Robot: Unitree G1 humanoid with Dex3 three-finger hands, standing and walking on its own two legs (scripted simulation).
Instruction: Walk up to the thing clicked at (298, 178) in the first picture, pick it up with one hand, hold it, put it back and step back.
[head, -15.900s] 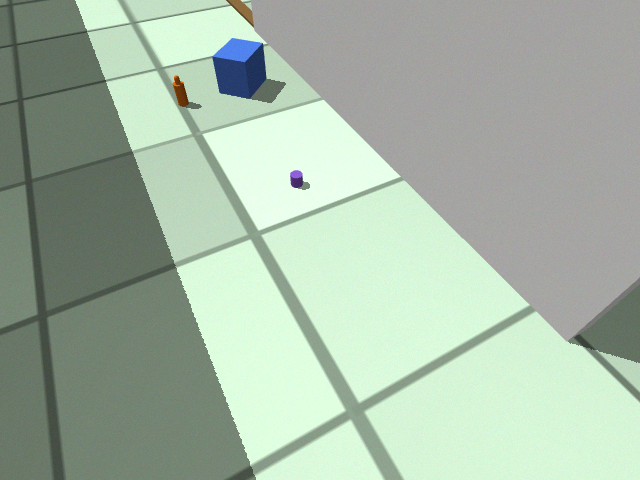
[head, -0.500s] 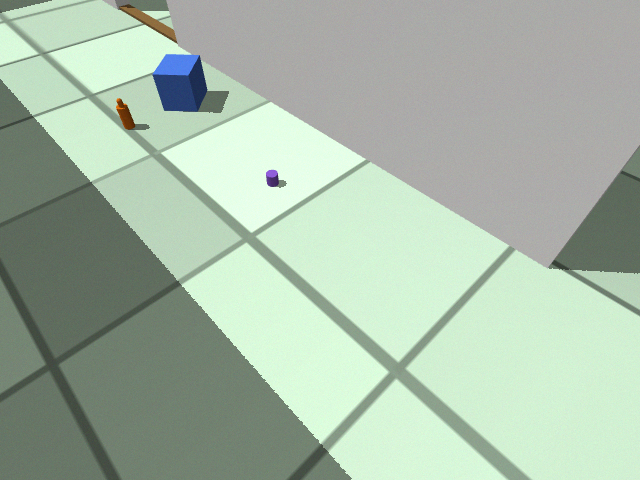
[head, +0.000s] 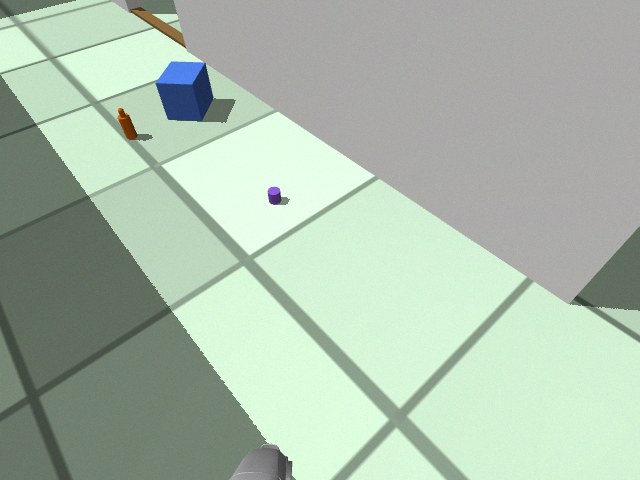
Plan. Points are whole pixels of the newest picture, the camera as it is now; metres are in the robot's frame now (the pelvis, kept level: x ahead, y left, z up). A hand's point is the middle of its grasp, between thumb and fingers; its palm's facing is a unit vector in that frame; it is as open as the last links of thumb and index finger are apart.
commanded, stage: walk up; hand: left
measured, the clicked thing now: (274, 195) +1.36 +0.27 -0.75
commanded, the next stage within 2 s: none
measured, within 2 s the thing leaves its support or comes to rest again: neither
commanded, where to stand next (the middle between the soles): +0.97 +0.04 m, yaw -1 degrees
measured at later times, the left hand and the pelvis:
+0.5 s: hand (159, 341) +0.34 +0.30 -0.13, palm faces -0.10 -0.92 -0.38, open 7.3 cm; pelvis +0.25 +0.02 -0.01, yaw -2 degrees
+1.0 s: hand (182, 278) +0.49 +0.30 -0.16, palm faces +0.00 -0.93 -0.36, open 7.3 cm; pelvis +0.49 +0.03 -0.02, yaw +1 degrees
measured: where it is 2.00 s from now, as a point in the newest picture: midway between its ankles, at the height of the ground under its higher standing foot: (323, 295)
